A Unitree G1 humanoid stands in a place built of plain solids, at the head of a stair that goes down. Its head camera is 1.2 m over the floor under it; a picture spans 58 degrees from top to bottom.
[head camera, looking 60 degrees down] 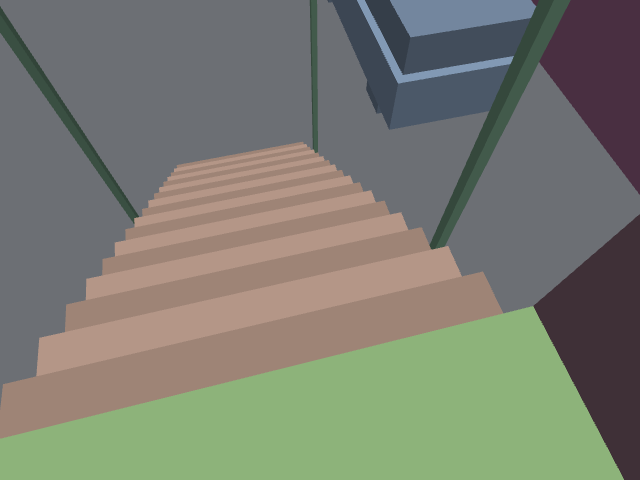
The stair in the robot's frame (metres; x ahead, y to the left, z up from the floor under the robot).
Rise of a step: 0.17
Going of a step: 0.20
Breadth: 1.60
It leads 14 degrees to the left of straight ahead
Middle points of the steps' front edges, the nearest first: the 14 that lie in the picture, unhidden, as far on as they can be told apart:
0.28 0.15 0.00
0.48 0.20 -0.17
0.67 0.25 -0.35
0.87 0.30 -0.52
1.07 0.35 -0.69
1.27 0.40 -0.87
1.47 0.45 -1.04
1.67 0.50 -1.22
1.87 0.55 -1.39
2.07 0.60 -1.56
2.27 0.65 -1.74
2.47 0.69 -1.91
2.66 0.74 -2.09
2.86 0.79 -2.26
